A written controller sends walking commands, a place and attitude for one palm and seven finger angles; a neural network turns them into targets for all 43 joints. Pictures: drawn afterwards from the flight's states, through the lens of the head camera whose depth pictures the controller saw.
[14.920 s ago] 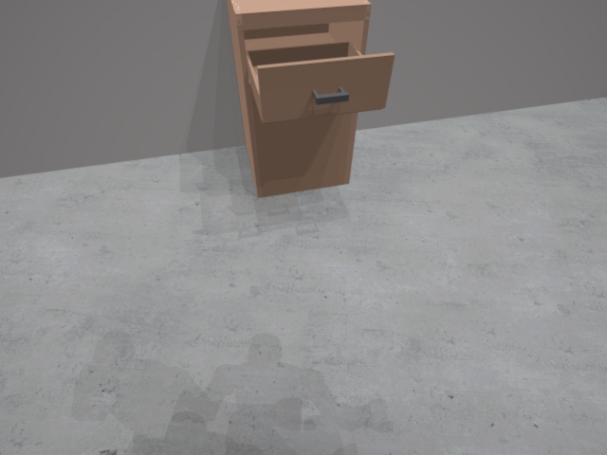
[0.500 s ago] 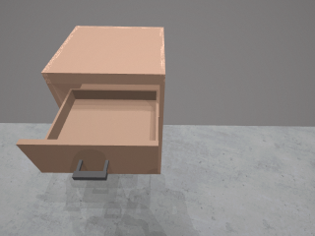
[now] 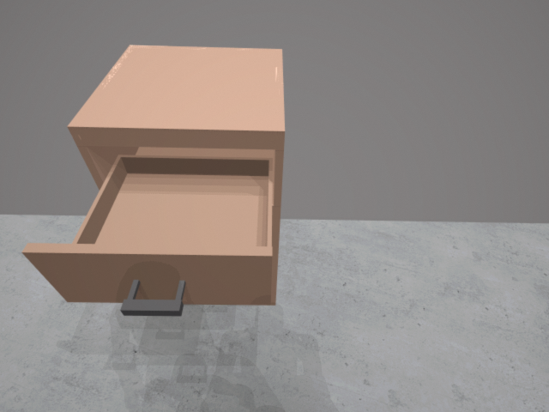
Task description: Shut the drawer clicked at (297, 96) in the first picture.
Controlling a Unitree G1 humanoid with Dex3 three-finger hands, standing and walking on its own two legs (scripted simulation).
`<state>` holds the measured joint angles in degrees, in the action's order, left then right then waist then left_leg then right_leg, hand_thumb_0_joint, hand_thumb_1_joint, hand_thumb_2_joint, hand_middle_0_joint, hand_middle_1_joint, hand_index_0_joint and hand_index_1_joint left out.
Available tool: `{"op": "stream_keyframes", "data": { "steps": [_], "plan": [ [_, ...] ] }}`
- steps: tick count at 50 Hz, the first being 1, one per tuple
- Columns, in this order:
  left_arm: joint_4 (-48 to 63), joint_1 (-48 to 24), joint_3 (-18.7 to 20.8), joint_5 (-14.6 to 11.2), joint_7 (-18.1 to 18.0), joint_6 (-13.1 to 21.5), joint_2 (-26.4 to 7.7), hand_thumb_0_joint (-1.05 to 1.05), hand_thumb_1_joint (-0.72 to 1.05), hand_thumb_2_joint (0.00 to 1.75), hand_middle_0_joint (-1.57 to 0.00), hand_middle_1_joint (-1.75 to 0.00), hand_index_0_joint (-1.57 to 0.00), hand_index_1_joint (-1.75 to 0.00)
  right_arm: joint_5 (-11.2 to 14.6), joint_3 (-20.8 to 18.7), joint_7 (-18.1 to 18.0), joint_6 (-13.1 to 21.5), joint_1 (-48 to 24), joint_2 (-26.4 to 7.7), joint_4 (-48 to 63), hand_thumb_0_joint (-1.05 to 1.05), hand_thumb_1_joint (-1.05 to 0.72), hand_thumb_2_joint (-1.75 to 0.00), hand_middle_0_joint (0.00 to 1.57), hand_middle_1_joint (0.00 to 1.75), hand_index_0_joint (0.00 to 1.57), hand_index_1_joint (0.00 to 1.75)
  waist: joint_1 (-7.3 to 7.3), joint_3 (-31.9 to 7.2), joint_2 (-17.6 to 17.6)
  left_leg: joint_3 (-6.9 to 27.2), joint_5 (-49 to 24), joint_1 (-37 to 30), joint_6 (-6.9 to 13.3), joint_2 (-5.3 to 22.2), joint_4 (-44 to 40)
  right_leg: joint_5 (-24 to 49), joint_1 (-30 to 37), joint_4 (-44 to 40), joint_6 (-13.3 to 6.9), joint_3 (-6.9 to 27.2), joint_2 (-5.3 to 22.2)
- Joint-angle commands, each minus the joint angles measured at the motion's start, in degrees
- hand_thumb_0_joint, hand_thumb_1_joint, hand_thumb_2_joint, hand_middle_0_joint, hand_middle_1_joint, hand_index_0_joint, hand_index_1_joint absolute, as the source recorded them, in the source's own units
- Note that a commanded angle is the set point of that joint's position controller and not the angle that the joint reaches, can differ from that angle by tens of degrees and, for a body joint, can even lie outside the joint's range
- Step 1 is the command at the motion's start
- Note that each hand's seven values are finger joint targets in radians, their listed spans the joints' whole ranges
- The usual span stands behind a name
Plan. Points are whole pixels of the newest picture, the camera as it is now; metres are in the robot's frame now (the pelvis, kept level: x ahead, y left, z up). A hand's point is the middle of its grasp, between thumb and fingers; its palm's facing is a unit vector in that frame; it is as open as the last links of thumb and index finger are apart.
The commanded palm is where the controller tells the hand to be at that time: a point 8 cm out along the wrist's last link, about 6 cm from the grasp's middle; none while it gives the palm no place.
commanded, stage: look again from close up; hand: left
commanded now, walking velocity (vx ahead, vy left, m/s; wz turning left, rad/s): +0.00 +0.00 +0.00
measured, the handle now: (155, 296) +0.33 +0.24 -0.09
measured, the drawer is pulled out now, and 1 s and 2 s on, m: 0.29 0.29 0.29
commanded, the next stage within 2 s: raise the hand and make a fist in 0.32 s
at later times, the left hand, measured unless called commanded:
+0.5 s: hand out of the picture +0.01 +0.17 -0.15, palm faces +0.13 -0.96 -0.24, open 7.2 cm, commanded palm +0.09 +0.20 -0.07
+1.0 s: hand out of the picture +0.12 +0.17 -0.04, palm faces +0.19 -0.98 -0.09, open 5.1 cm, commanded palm +0.10 +0.22 -0.04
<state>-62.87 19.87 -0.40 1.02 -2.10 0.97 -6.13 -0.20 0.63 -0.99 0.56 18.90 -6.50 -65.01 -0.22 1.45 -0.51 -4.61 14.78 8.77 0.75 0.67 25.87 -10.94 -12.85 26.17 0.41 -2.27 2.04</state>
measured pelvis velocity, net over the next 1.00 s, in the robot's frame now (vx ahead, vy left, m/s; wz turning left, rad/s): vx -0.01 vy -0.03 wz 0.08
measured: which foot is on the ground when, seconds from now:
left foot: down 0.00-1.00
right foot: down 0.00-1.00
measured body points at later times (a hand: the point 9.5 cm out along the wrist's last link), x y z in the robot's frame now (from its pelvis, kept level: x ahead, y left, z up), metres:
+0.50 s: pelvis +0.00 -0.01 +0.00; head +0.00 -0.01 +0.45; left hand +0.01 +0.22 -0.13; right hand +0.00 -0.22 -0.16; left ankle -0.01 +0.11 -0.74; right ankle +0.04 -0.12 -0.74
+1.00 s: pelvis -0.01 -0.03 -0.10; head +0.04 -0.01 +0.35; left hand +0.10 +0.22 -0.04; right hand +0.26 -0.22 -0.12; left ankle -0.01 +0.11 -0.74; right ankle +0.04 -0.12 -0.74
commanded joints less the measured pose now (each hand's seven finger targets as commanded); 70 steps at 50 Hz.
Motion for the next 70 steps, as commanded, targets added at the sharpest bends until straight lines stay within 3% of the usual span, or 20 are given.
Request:
{"op": "stream_keyframes", "data": {
  "steps": [1, 20, 21, 22, 23, 24, 25, 26, 29, 32, 33, 34, 35, 39, 43, 45, 49, 53, 59, 70],
  "plan": [
    [1.08, 4.72, 0.92, -0.19, -0.42, 0.64, -4.16, 0.00, 0.90, 0.90, -0.20, -0.30, -0.20, -0.30, -0.27, -0.69, -0.54, 0.95, 4.26, -5.03, 1.00, 0.00, -0.90, -0.90, 0.20, 0.30, 0.20, 0.30, 0.01, 4.18, 0.23, 5.80, 0.31, 5.76, 1.03, 5.03, -7.32, 0.36, 0.41, -4.95, -2.38, 4.67, 3.58],
    [0.93, 5.47, 1.05, -0.11, -0.42, 0.64, -3.61, 0.00, 0.90, 0.90, -0.20, -0.30, -0.20, -0.30, -0.26, -0.71, -0.64, 0.87, 4.99, -4.49, 0.63, 0.00, -0.90, -0.90, 0.20, 0.30, 0.20, 0.30, 0.06, 4.91, -0.67, 5.26, 0.95, 5.37, 1.06, 4.98, -7.29, -0.77, -0.82, -5.72, -2.52, 5.18, 3.31],
    [-1.24, 7.11, 1.00, 0.57, -2.37, 1.46, -7.96, 0.00, 0.90, 0.90, -0.20, -0.30, -0.20, -0.30, -0.29, -1.24, -0.21, 1.47, -3.26, -7.50, 5.23, 0.00, -0.90, -0.90, 0.20, 0.30, 0.20, 0.30, -2.40, 6.67, -1.71, 2.37, -3.91, 9.46, -1.12, 5.76, 3.95, 20.09, -0.98, -2.74, -1.89, 6.71, 6.80],
    [89.75, -35.95, 0.68, -12.58, -1.43, 13.79, -15.23, 0.00, 0.90, 0.90, -0.22, -0.32, -0.22, -0.32, 1.56, -2.08, -2.68, 10.28, -2.82, -18.44, 27.13, 0.00, -0.90, -0.90, 0.20, 0.30, 0.20, 0.30, 6.50, -24.37, 11.61, 3.42, -7.29, -5.90, 0.31, 0.01, -3.05, 8.27, 6.36, 1.09, -1.64, 2.90, 1.09],
    [74.59, -15.09, 3.28, -7.46, -5.89, 10.01, -13.32, 0.00, 0.90, 0.90, -0.24, -0.34, -0.24, -0.34, 2.31, -0.80, -4.20, 15.55, -7.77, -12.52, 23.01, 0.00, -0.90, -0.90, 0.20, 0.30, 0.20, 0.30, 1.21, -22.63, 15.44, 2.45, -6.24, -2.81, 0.38, 0.64, -3.50, -0.01, 4.47, 4.31, -3.34, 0.74, -1.47],
    [63.97, 2.11, -2.17, -8.36, -8.17, 1.83, -3.34, 0.00, 0.90, 0.90, -0.26, -0.37, -0.26, -0.37, 3.72, -1.92, -3.75, 17.62, -7.10, -10.73, 23.43, 0.00, -0.90, -0.90, 0.20, 0.30, 0.20, 0.30, 2.00, -10.05, 10.94, 5.04, 1.23, 6.41, -1.19, 1.65, -5.02, -4.80, -2.22, 4.04, -2.31, -2.57, -1.14],
    [64.04, 1.58, -7.00, -9.29, -7.59, -0.08, 2.61, 0.00, 0.90, 0.90, -0.28, -0.39, -0.28, -0.39, 4.29, -1.10, -3.55, 18.77, -5.21, -11.62, 22.58, 0.00, -0.90, -0.90, 0.20, 0.30, 0.20, 0.30, 2.81, -3.65, 5.49, 5.05, 5.74, 10.39, -0.61, 0.84, -3.67, -6.10, -5.05, 3.06, -1.74, -3.39, -1.16],
    [69.64, 0.29, -8.68, -10.52, -6.73, 1.92, 2.79, 0.00, 0.90, 0.90, -0.30, -0.41, -0.30, -0.41, 4.35, -1.75, -3.99, 20.50, -6.64, -13.10, 25.01, 0.00, -0.90, -0.90, 0.20, 0.30, 0.20, 0.30, 3.34, 0.77, 2.18, 6.36, 8.51, 11.61, 0.05, 0.83, -1.81, -9.59, -8.09, 2.67, -1.30, -3.21, -0.99],
    [69.39, 2.92, -7.62, -9.22, -4.64, 9.72, 1.56, 0.00, 0.90, 0.90, -0.36, -0.47, -0.36, -0.47, 2.07, -3.01, -3.64, 23.48, -7.26, -14.67, 30.41, 0.00, -0.90, -0.90, 0.20, 0.30, 0.20, 0.30, 4.52, 1.01, -9.22, 5.95, 10.73, 17.29, 0.45, -1.67, 7.89, -19.98, -17.73, 4.73, -0.77, -2.35, -0.61],
    [60.08, 18.00, -1.38, -10.76, 2.60, 20.91, 1.50, 0.00, 0.90, 0.90, -0.42, -0.54, -0.42, -0.54, 0.36, -5.20, -1.12, 23.12, -9.01, -13.82, 35.14, 0.00, -0.90, -0.90, 0.20, 0.30, 0.20, 0.30, -1.25, -3.43, -17.05, 4.42, 10.98, 28.45, -1.04, -1.84, 15.88, -25.33, -22.07, 11.83, -1.11, -1.59, -0.59],
    [59.78, 21.90, 2.61, -11.98, 5.82, 25.64, -0.51, 0.00, 0.90, 0.90, -0.44, -0.56, -0.44, -0.56, 0.34, -5.91, -0.02, 22.15, -9.98, -13.66, 36.54, 0.00, -0.90, -0.90, 0.20, 0.30, 0.20, 0.30, -2.84, -5.21, -15.45, 3.81, 9.90, 31.26, -1.58, -1.96, 18.33, -23.49, -21.73, 14.73, -1.60, -1.25, -0.80],
    [59.21, 23.61, 5.89, -12.06, 8.83, 30.17, -3.10, 0.00, 0.90, 0.90, -0.46, -0.58, -0.46, -0.58, 0.39, -6.38, 1.46, 20.99, -10.67, -13.69, 37.54, 0.00, -0.90, -0.90, 0.20, 0.30, 0.20, 0.30, -3.75, -5.76, -8.44, 3.10, 8.78, 32.17, -2.14, -2.40, 20.26, -20.38, -21.63, 17.23, -2.49, -0.72, -0.64],
    [60.59, 22.90, 7.51, -11.94, 11.69, 34.48, -4.70, 0.00, 0.90, 0.90, -0.48, -0.60, -0.48, -0.60, 0.05, -6.68, 2.45, 19.92, -12.33, -13.79, 39.72, 0.00, -0.90, -0.90, 0.20, 0.30, 0.20, 0.30, -3.45, -7.05, -4.85, 2.48, 7.92, 33.43, -2.18, -2.78, 23.03, -17.40, -22.15, 20.39, -2.92, -0.79, -0.60],
    [69.53, 21.34, 8.87, -10.64, 12.57, 31.38, -7.47, 0.00, 0.90, 0.90, -0.56, -0.69, -0.56, -0.69, 1.23, -6.85, 2.07, 14.61, -14.20, -12.90, 46.56, 0.00, -0.90, -0.90, 0.20, 0.30, 0.20, 0.30, -4.83, -13.75, 0.24, 1.23, 6.35, 37.60, -0.53, -3.29, 26.37, -9.87, -20.68, 25.88, -3.08, 1.44, -0.82],
    [85.81, 14.87, 9.72, -12.01, 10.34, 32.03, -9.28, 0.00, 0.90, 0.90, -0.64, -0.78, -0.64, -0.78, 1.07, -6.33, 0.41, 13.15, -11.44, -11.82, 48.62, 0.00, -0.90, -0.90, 0.20, 0.30, 0.20, 0.30, -2.40, -19.81, 6.59, 3.42, 2.37, 35.35, 0.55, -1.82, 30.61, -5.34, -23.95, 28.61, -2.89, 2.31, -1.53],
    [90.86, 11.49, 8.90, -12.44, 10.85, 34.10, -9.26, 0.00, 0.90, 0.90, -0.68, -0.82, -0.68, -0.82, 0.43, -6.00, -0.15, 13.54, -9.73, -11.83, 47.40, 0.00, -0.90, -0.90, 0.20, 0.30, 0.20, 0.30, 0.09, -22.30, 6.10, 4.63, -1.61, 34.09, 0.82, -1.01, 33.43, -0.48, -26.15, 30.35, -2.43, 1.50, -1.96],
    [86.41, 9.09, 5.51, -14.92, 17.52, 34.80, -7.22, 0.00, 0.90, 0.90, -0.76, -0.91, -0.76, -0.91, 0.94, -4.79, -0.71, 16.04, -9.79, -12.85, 44.45, 0.00, -0.90, -0.90, 0.20, 0.30, 0.20, 0.30, 4.02, -18.15, 2.85, 6.12, 2.16, 37.86, 1.12, -0.45, 36.78, -5.18, -30.68, 29.13, -1.76, 1.80, -2.11],
    [82.08, 12.06, 8.81, -16.68, 22.41, 27.72, -10.48, 0.00, 0.90, 0.90, -0.84, -0.99, -0.84, -0.99, 2.41, -4.71, -1.72, 17.25, -10.75, -13.23, 44.53, 0.00, -0.90, -0.90, 0.20, 0.30, 0.20, 0.30, 2.24, -20.31, -0.56, 6.11, 7.15, 41.29, 1.06, -0.86, 35.83, -15.24, -27.06, 25.50, -1.17, 3.92, -1.17],
    [83.59, 18.64, 16.95, -18.10, 17.72, 20.52, -13.47, 0.00, 0.90, 0.90, -0.96, -1.12, -0.96, -1.12, 2.81, -4.76, -2.62, 15.33, -13.08, -11.00, 44.83, 0.00, -0.90, -0.90, 0.20, 0.30, 0.20, 0.30, -2.39, -22.56, -1.58, 6.12, 3.33, 39.42, 0.74, -0.99, 31.57, -12.73, -20.16, 24.95, -1.23, 2.31, -0.98],
    [87.10, 20.05, 10.77, -16.10, 14.87, 26.55, -10.69, 0.00, 0.90, 0.90, -1.18, -1.36, -1.18, -1.36, 2.56, -4.81, -1.90, 16.24, -10.61, -12.47, 45.44, 0.00, -0.90, -0.90, 0.20, 0.30, 0.20, 0.30, 0.01, -16.79, 2.23, 6.14, 7.98, 36.28, 0.70, -1.15, 27.98, -18.36, -25.78, 23.59, -1.53, 0.27, -1.06]
  ]
}}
